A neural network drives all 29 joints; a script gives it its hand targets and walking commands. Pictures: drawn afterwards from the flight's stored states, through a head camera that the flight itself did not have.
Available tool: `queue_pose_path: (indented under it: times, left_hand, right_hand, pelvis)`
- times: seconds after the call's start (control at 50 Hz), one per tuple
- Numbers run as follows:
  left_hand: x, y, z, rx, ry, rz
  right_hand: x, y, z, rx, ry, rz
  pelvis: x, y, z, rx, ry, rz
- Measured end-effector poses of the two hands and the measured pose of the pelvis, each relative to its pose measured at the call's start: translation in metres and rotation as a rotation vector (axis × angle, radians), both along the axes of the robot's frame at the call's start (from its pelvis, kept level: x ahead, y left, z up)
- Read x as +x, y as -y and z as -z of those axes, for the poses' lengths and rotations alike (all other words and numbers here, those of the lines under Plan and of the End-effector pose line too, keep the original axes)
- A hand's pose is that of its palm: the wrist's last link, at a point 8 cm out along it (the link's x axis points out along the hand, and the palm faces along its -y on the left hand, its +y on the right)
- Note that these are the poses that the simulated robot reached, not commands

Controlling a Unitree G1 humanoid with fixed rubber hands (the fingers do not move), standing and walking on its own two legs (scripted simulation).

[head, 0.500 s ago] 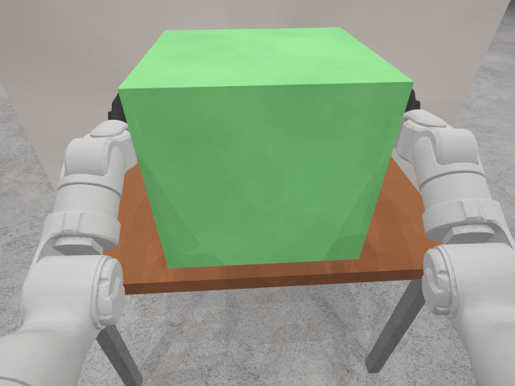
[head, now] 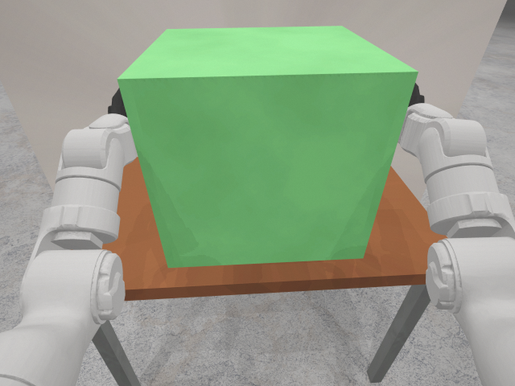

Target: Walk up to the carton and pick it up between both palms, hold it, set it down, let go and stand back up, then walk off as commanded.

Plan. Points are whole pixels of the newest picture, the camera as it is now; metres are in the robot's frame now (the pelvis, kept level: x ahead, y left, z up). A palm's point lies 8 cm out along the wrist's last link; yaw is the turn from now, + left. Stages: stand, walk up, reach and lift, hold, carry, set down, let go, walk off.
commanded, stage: reach and lift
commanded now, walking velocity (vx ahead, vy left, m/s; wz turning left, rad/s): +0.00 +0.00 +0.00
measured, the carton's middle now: (260, 138) +0.44 +0.00 +0.23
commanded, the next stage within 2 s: hold in 0.24 s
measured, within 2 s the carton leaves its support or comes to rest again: neither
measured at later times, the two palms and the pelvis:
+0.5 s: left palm (120, 126) +0.37 +0.20 +0.28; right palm (410, 109) +0.37 -0.21 +0.31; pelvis +0.00 +0.00 +0.00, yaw +0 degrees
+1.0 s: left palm (119, 126) +0.37 +0.20 +0.28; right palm (410, 109) +0.37 -0.20 +0.31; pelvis +0.00 +0.00 +0.00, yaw +0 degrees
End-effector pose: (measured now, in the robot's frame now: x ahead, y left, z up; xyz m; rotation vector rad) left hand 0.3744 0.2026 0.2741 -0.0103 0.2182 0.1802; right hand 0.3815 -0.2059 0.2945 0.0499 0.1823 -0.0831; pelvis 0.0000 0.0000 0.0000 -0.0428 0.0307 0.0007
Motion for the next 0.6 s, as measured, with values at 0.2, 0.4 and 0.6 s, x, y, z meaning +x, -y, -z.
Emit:
queue_pose_path:
  times: [0.2,0.4,0.6]
  left_hand:
    - [-0.002,-0.001,0.001,-0.001,-0.016,0.003]
    - [-0.006,0.000,-0.006,0.001,-0.003,0.005]
    - [-0.007,0.000,-0.007,0.000,-0.005,0.008]
  right_hand:
    - [-0.001,-0.001,-0.002,0.003,-0.016,0.002]
    - [-0.006,-0.001,-0.012,0.014,-0.002,0.005]
    - [-0.007,0.000,-0.015,0.012,-0.004,0.007]
  pelvis:
    - [-0.001,0.000,0.000,0.000,0.001,0.000]
    - [-0.002,0.000,0.000,0.000,0.002,0.000]
    - [-0.002,0.000,0.000,-0.001,0.003,0.000]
